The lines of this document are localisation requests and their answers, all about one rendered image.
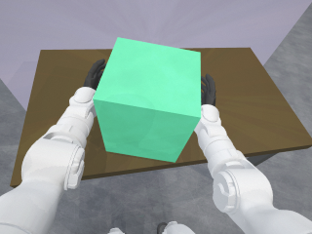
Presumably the carton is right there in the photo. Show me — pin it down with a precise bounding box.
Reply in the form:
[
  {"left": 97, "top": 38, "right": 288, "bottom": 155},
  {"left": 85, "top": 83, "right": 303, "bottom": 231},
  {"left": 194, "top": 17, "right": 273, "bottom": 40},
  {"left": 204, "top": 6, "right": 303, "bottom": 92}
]
[{"left": 93, "top": 37, "right": 202, "bottom": 163}]

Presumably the left robot upper arm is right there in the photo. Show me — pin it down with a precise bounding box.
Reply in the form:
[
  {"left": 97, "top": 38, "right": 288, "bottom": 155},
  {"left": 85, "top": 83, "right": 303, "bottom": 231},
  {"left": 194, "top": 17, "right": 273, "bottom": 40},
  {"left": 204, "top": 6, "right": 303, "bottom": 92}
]
[{"left": 0, "top": 138, "right": 85, "bottom": 234}]

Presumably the left robot shin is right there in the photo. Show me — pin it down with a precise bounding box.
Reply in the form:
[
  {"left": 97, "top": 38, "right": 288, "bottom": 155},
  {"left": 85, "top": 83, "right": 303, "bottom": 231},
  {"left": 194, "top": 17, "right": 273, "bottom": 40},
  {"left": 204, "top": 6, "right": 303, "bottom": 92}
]
[{"left": 109, "top": 227, "right": 123, "bottom": 233}]

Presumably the left robot hand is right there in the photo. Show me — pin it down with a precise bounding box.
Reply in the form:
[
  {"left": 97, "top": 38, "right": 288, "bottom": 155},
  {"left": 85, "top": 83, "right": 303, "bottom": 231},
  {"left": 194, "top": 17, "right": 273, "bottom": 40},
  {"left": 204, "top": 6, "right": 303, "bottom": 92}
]
[{"left": 83, "top": 58, "right": 107, "bottom": 90}]

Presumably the table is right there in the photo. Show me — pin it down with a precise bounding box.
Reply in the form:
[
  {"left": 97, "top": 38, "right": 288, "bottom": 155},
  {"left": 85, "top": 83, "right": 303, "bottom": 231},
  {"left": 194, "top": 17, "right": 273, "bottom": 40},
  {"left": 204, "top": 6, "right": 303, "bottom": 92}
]
[{"left": 10, "top": 47, "right": 312, "bottom": 188}]

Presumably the right robot upper arm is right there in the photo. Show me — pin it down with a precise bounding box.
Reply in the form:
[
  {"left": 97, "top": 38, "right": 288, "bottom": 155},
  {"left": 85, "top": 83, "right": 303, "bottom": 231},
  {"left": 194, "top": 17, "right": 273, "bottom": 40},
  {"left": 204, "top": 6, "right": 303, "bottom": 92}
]
[{"left": 213, "top": 169, "right": 312, "bottom": 234}]

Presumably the left robot forearm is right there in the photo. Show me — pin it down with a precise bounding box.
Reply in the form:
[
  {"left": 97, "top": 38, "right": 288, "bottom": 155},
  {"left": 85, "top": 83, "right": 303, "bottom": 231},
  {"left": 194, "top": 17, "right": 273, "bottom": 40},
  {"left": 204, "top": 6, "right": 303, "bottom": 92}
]
[{"left": 21, "top": 87, "right": 97, "bottom": 180}]

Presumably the right robot forearm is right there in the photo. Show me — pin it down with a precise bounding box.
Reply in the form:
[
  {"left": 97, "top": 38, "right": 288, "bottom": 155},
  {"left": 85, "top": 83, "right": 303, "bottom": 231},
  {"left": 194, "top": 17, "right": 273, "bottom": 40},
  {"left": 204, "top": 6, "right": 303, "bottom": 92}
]
[{"left": 194, "top": 104, "right": 273, "bottom": 201}]

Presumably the robot right foot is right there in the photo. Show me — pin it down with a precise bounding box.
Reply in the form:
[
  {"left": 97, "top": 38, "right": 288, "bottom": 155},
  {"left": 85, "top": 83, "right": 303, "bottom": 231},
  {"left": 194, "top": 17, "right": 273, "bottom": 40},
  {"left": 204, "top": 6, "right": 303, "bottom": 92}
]
[{"left": 157, "top": 222, "right": 168, "bottom": 234}]

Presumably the right robot hand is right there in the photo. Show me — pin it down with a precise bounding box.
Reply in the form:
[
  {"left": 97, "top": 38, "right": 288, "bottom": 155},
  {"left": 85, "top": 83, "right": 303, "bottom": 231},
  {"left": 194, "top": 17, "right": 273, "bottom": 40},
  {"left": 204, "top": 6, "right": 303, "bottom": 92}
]
[{"left": 201, "top": 73, "right": 216, "bottom": 107}]

